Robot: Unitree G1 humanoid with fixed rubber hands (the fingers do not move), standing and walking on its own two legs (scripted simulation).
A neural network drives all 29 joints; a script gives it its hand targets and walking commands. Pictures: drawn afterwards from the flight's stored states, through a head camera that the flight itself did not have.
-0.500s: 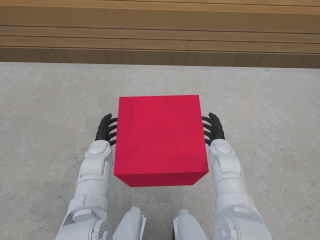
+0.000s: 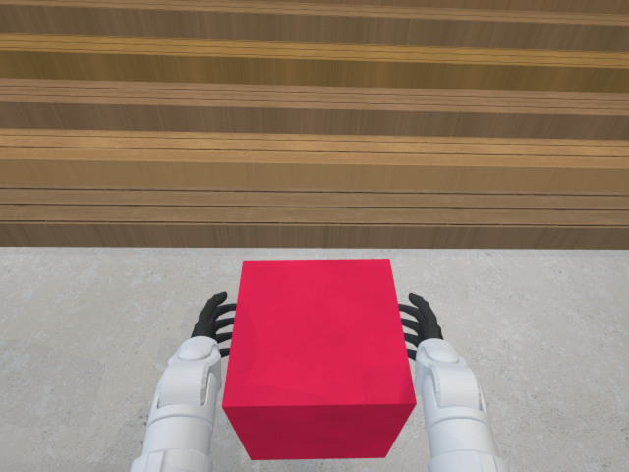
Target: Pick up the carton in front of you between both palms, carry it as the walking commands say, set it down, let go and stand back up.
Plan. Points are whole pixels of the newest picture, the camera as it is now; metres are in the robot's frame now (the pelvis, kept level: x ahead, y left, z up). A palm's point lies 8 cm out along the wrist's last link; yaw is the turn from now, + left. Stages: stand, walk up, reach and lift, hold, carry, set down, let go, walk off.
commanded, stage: reach and lift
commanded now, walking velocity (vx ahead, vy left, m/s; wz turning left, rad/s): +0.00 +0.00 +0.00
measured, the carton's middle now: (317, 363) +0.29 +0.00 -0.05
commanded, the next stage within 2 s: hold in 0.96 s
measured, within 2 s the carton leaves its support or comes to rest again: neither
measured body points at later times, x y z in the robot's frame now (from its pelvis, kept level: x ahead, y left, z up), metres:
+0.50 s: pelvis -0.01 +0.00 +0.00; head -0.04 +0.00 +0.45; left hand +0.29 +0.15 +0.02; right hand +0.29 -0.15 +0.02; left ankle +0.00 +0.13 -0.74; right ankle +0.00 -0.13 -0.74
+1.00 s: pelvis +0.00 +0.00 +0.01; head -0.03 +0.00 +0.46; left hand +0.29 +0.15 +0.03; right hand +0.30 -0.15 +0.04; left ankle +0.00 +0.13 -0.74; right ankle +0.00 -0.13 -0.74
